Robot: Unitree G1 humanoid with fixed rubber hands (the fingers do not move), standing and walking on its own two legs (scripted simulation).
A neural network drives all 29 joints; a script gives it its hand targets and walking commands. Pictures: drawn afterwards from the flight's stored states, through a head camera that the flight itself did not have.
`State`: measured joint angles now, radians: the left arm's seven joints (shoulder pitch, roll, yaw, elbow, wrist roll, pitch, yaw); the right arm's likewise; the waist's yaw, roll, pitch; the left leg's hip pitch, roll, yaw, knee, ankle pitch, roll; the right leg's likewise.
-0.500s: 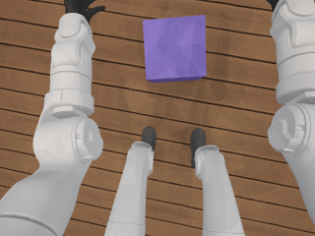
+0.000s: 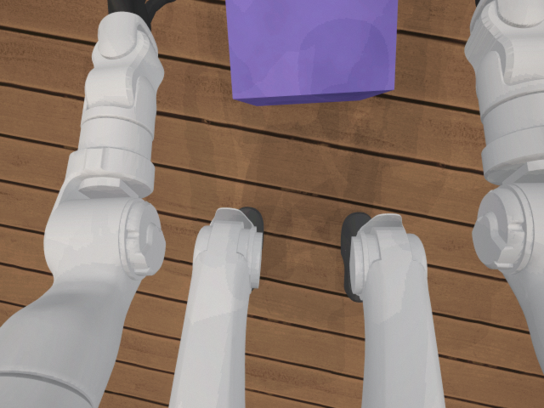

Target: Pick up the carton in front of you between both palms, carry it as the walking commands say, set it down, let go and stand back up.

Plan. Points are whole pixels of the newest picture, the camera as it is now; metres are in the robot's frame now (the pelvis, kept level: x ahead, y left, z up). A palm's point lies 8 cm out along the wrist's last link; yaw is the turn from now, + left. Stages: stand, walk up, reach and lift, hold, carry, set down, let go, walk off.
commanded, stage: reach and lift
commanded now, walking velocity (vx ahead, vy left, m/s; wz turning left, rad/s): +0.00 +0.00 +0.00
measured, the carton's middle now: (307, 34) +0.55 +0.00 -0.35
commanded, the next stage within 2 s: none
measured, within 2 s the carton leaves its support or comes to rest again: leaves its support in 1.26 s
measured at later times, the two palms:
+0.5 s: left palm (187, 28) +0.55 +0.18 -0.28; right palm (446, 14) +0.56 -0.19 -0.28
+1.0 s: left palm (201, 29) +0.54 +0.15 -0.27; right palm (423, 15) +0.55 -0.15 -0.27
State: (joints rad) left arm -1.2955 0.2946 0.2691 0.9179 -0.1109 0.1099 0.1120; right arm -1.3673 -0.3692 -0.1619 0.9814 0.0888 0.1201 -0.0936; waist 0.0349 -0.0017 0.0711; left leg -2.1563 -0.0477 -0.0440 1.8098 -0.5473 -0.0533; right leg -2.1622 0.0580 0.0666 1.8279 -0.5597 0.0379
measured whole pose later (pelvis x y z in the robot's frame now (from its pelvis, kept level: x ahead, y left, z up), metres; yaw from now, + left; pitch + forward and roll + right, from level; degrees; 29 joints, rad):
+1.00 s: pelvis -0.03 +0.00 -0.10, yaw +0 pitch +34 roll +1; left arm -1.63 0.29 0.25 1.12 -0.08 0.13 0.11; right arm -1.68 -0.35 -0.15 1.18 0.06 0.14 -0.08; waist 0.01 0.01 0.50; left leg -2.21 -0.05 -0.04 2.20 -0.59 -0.06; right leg -2.21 0.05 0.05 2.22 -0.61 0.04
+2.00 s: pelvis -0.02 +0.01 +0.06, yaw -1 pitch +42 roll +0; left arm -1.02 -0.02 0.49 0.62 0.21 0.42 0.06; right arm -1.04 -0.01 -0.44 0.65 -0.23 0.44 -0.02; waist 0.01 0.00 -0.16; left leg -1.90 -0.11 -0.10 1.64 -0.48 -0.07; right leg -1.90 0.11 0.11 1.64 -0.48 0.07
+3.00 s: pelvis +0.07 +0.00 +0.30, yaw -1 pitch +4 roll +0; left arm -0.25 -0.15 0.26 0.39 0.22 0.51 0.03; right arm -0.24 0.15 -0.24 0.39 -0.23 0.52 -0.02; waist 0.00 0.00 -0.11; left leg -0.32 -0.05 -0.15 0.51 -0.25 -0.02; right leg -0.32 0.04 0.15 0.51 -0.25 0.02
